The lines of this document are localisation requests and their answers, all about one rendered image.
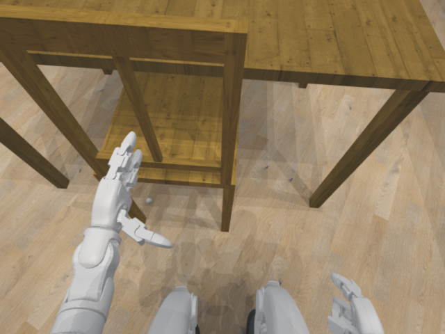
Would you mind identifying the robot right shin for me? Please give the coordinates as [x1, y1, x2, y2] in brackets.
[254, 281, 280, 334]

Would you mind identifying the chair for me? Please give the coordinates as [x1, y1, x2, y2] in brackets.
[0, 4, 248, 232]

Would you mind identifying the right robot thigh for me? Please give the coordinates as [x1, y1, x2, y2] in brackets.
[255, 286, 310, 334]

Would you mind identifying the table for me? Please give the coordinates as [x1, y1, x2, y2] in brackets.
[0, 0, 445, 208]

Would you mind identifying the robot left forearm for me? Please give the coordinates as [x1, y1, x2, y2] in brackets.
[50, 227, 122, 334]

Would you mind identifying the right robot hand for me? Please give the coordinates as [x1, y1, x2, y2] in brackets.
[328, 273, 385, 334]

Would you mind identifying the left robot hand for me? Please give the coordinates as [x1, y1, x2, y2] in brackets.
[91, 132, 172, 248]

